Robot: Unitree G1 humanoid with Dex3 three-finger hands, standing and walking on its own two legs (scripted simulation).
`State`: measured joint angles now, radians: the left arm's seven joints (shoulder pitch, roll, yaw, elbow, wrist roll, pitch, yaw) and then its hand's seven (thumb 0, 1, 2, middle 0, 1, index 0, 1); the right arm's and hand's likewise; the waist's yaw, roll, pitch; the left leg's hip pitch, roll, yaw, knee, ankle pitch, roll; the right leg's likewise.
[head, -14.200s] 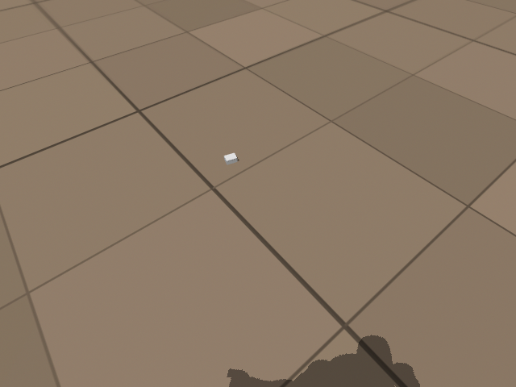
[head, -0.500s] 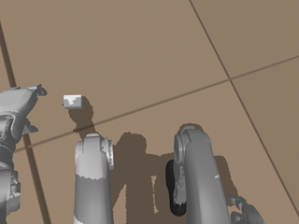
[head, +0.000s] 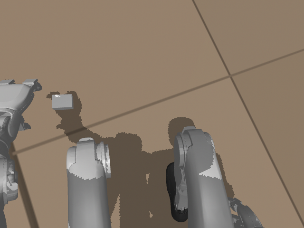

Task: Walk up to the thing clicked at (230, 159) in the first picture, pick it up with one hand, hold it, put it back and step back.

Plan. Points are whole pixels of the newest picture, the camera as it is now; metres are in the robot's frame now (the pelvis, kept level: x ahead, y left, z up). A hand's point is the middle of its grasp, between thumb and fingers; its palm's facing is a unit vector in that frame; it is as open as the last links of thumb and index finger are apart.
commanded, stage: rise first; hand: left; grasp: from above
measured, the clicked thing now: (62, 102) +0.48 +0.26 -0.32
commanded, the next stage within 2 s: approach in 0.50 s
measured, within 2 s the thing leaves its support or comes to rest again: neither
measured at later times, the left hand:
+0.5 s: hand (30, 108) +0.42 +0.31 -0.19, palm faces -0.46 -0.08 -0.88, open 12.6 cm
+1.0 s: hand (56, 85) +0.49 +0.25 -0.19, palm faces -0.37 -0.04 -0.93, open 13.7 cm
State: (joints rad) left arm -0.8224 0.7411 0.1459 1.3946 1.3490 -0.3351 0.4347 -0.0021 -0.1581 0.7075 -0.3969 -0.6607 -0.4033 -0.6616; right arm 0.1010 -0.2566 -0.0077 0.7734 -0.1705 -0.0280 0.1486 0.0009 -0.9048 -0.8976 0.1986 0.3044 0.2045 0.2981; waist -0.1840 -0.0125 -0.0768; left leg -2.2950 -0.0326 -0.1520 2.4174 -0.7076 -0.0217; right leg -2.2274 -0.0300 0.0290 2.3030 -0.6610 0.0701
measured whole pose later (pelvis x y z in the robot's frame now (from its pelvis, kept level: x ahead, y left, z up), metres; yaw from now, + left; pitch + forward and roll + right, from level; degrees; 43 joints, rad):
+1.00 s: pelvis +0.00 +0.00 -0.02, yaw -2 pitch +34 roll -9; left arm -1.06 0.75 0.09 1.60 1.37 -0.21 0.55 0.00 -0.47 0.96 -0.13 -1.00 -0.14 -0.99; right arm 0.11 -0.28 0.06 0.76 -0.21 -0.07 0.17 0.00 -0.91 -0.89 0.20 0.30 0.20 0.30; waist -0.32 -0.01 -0.04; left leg -2.36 -0.03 -0.18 2.48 -0.72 -0.04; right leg -2.30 -0.01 0.01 2.35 -0.65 0.08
